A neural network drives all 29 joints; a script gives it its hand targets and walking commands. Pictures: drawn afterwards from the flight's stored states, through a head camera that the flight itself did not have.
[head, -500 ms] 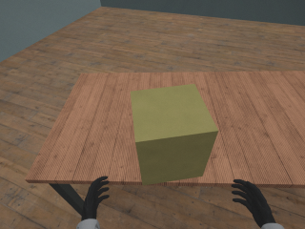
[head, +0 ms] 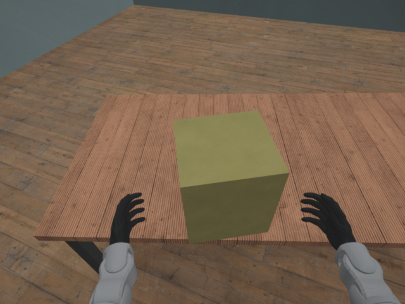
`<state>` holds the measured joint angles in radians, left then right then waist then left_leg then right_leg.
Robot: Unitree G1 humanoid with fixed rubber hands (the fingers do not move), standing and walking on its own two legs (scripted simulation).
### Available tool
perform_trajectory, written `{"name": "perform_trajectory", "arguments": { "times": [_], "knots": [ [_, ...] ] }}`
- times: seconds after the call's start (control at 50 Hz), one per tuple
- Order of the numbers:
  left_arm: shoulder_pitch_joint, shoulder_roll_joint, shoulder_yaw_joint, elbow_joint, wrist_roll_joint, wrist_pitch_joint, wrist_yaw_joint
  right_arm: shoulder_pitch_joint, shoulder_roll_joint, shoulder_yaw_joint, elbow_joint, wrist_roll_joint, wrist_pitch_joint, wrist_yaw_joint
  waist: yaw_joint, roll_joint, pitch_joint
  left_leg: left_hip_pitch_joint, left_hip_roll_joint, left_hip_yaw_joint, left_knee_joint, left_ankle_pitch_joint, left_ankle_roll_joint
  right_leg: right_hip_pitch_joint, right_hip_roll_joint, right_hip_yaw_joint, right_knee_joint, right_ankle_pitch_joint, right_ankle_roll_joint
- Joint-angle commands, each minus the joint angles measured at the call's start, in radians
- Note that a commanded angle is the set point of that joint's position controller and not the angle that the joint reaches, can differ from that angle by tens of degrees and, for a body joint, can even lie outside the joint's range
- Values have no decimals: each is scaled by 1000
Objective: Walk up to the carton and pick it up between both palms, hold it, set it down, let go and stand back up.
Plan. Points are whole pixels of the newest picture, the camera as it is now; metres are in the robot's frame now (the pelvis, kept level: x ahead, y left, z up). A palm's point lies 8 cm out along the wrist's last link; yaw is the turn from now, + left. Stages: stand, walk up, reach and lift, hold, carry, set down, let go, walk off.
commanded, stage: reach and lift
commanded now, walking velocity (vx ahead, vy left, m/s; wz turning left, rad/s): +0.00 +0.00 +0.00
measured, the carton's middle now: (222, 178) +0.43 +0.02 -0.02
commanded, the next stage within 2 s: none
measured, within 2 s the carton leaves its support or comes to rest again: neither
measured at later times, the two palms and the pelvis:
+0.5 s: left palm (120, 199) +0.29 +0.22 +0.07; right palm (334, 190) +0.36 -0.20 +0.06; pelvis +0.00 +0.00 +0.00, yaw +0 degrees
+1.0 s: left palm (109, 168) +0.33 +0.24 +0.11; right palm (323, 145) +0.42 -0.18 +0.12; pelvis -0.01 +0.00 +0.00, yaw +1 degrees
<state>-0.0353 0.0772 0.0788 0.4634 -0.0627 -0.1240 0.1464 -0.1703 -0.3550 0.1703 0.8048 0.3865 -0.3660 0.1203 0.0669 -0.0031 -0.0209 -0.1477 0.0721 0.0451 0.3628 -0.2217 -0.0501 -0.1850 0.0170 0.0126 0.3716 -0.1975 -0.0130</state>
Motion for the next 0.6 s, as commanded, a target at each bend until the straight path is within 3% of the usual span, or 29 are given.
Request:
{"name": "perform_trajectory", "arguments": {
  "times": [0.0,0.06,0.14,0.24,0.3,0.34,0.4,0.44,0.46,0.56,0.58],
  "knots": [
    [-200,57,26,-245,36,23,-2,-239,-142,-79,-154,-1,-5,-6,5,17,-200,94,-90,24,-15,341,0,101,44,4,-62,222,-39],
    [-258,66,19,-252,12,64,3,-309,-138,-84,-197,-15,40,-5,4,-21,-184,78,-87,29,-33,264,21,76,41,7,-79,153,-34],
    [-293,83,28,-332,-10,96,15,-358,-144,-108,-276,-20,80,-16,7,-45,-276,82,-87,34,-26,295,26,108,42,9,-66,211,-21],
    [-290,79,46,-347,14,187,-2,-367,-163,-98,-262,-4,140,-33,10,-23,-260,106,-91,35,-23,366,17,137,49,9,-64,295,-16],
    [-346,74,52,-395,13,254,-5,-431,-184,-116,-274,5,179,-34,16,-4,-273,117,-87,30,-31,370,11,115,57,-2,-75,259,-22],
    [-378,79,48,-417,-2,294,-7,-465,-197,-133,-289,-8,209,-39,6,-28,-285,133,-82,27,-33,372,12,96,61,-8,-86,244,-15],
    [-391,76,63,-411,-2,341,-16,-501,-192,-128,-299,-8,250,-41,21,-38,-273,135,-85,29,-36,367,19,97,59,-5,-96,229,-13],
    [-416,81,62,-463,2,373,-14,-522,-212,-150,-304,-2,276,-43,14,-9,-301,144,-86,24,-40,380,8,103,63,-12,-94,236,-13],
    [-445,100,77,-484,-3,384,-14,-560,-209,-143,-339,-1,283,-46,26,-28,-337,140,-91,30,-33,385,16,114,63,-8,-92,241,-9],
    [-517,110,81,-457,-18,434,-22,-650,-216,-138,-338,12,333,-52,30,-20,-364,126,-90,25,-28,375,14,110,60,-9,-86,264,4],
    [-426,131,154,-433,6,434,-31,-587,-185,-106,-396,3,339,-63,49,-120,-365,66,-105,46,-27,405,45,180,51,20,-56,397,21]
  ]
}}
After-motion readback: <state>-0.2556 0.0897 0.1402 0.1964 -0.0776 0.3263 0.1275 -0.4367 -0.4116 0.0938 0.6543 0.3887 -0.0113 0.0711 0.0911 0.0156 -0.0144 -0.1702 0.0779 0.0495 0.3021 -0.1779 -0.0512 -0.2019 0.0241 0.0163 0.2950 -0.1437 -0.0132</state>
